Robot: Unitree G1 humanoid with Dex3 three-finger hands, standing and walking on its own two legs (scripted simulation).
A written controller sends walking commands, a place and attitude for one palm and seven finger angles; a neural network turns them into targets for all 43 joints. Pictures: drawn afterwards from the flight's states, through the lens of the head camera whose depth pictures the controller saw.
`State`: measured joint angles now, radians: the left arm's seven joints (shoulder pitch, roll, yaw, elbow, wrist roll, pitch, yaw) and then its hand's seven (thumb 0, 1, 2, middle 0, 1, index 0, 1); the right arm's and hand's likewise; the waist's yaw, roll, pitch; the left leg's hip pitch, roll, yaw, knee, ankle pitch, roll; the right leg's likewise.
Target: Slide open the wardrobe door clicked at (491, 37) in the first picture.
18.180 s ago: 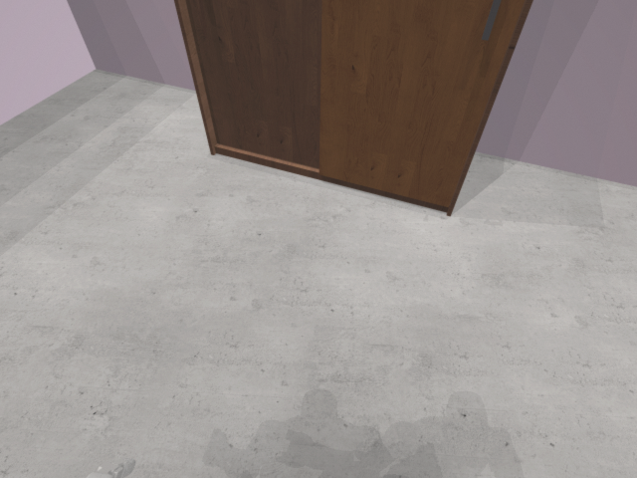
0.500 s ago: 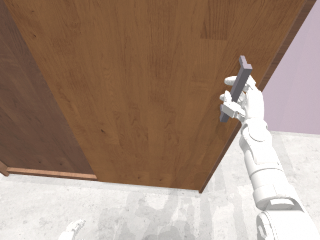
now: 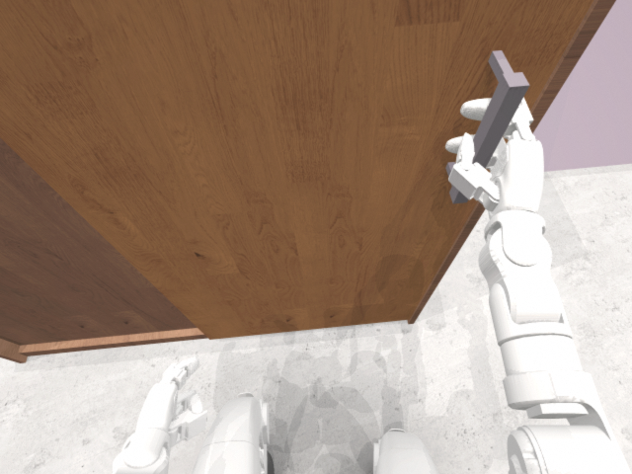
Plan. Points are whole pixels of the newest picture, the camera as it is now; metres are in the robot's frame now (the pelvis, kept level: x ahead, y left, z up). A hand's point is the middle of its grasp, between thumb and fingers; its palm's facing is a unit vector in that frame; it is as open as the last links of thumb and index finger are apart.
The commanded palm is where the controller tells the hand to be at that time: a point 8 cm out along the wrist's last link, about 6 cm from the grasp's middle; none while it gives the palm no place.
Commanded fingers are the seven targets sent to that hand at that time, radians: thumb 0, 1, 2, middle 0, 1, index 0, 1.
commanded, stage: step sideways, sliding the door along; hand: right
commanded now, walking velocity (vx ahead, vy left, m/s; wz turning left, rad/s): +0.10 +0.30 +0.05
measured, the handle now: (476, 136) +0.46 -0.21 +0.11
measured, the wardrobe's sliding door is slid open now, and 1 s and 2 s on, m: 0.00 0.10 0.27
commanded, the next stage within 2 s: none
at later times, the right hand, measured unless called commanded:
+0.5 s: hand (435, 163) +0.42 -0.16 +0.11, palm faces +0.55 +0.83 -0.04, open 6.4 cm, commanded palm +0.37 -0.11 +0.12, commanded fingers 0.00 -0.90 -0.90 0.45 1.40 0.45 1.40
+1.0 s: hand (362, 172) +0.41 -0.07 +0.12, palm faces +0.50 +0.86 +0.03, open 6.6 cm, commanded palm +0.37 -0.02 +0.12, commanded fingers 0.00 -0.90 -0.90 0.45 1.40 0.45 1.40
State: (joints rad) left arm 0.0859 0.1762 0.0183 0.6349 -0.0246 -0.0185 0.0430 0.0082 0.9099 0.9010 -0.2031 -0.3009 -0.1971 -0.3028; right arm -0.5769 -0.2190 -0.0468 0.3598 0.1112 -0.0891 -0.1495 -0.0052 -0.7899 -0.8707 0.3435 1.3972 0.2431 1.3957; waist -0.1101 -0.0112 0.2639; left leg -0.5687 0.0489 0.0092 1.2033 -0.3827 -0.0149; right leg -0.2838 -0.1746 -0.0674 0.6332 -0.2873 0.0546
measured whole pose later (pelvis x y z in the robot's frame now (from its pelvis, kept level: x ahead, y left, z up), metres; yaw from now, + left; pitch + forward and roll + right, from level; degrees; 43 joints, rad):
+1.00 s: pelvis +0.14 +0.14 +0.00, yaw -5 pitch +0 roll +3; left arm 0.17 0.22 0.05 0.58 -0.03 -0.15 0.02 0.01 0.91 0.90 -0.20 -0.30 -0.19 -0.31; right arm 0.08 -0.05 -0.06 -0.30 0.05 -0.11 -0.27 0.00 -0.79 -0.85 0.25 1.36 0.09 1.29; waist -0.12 -0.04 0.20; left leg -0.47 0.05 0.02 1.10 -0.53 -0.01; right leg -0.22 -0.06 -0.06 0.62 -0.40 -0.03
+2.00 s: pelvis +0.09 +0.24 +0.02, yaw +2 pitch -2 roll +5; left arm 0.21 0.20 -0.01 0.56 0.00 -0.09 0.01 0.01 0.91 0.90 -0.20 -0.30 -0.20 -0.31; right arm 0.05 -0.12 -0.02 -0.21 0.04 -0.05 -0.17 0.03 -0.80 -0.84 0.30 1.40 0.16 1.32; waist -0.06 -0.01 0.13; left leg -0.60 -0.02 0.01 1.31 -0.38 -0.04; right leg -0.25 -0.15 -0.10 0.54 -0.26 0.00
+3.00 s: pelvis +0.06 +0.45 -0.01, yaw +5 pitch -1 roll +1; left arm 0.09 0.27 0.00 0.62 -0.02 -0.07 0.06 0.01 0.90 0.90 -0.21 -0.30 -0.20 -0.30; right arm -0.14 -0.41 -0.36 0.30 0.05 -0.16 -0.11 -0.15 -0.63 -0.82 0.42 1.39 0.32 1.38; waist -0.02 -0.11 0.13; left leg -0.34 0.07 0.08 0.64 -0.28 -0.03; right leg -0.40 -0.14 0.00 0.93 -0.52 0.06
